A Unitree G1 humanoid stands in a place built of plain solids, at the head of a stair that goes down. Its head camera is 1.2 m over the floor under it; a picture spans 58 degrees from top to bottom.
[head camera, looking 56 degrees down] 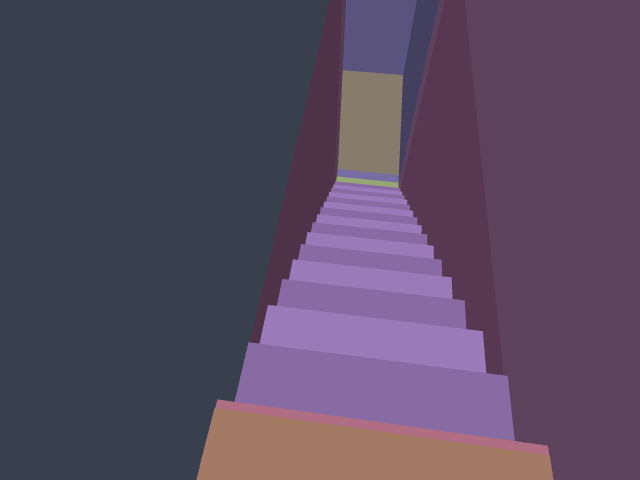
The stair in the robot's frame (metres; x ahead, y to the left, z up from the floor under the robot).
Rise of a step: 0.21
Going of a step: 0.24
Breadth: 0.86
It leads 8 degrees to the right of straight ahead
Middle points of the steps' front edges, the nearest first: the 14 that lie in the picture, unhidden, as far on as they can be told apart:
0.24 -0.15 0.00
0.48 -0.18 -0.21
0.71 -0.21 -0.41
0.95 -0.25 -0.62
1.19 -0.28 -0.83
1.42 -0.31 -1.04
1.66 -0.34 -1.25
1.90 -0.37 -1.45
2.14 -0.40 -1.66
2.37 -0.44 -1.87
2.61 -0.47 -2.08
2.85 -0.50 -2.29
3.08 -0.53 -2.49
3.32 -0.56 -2.70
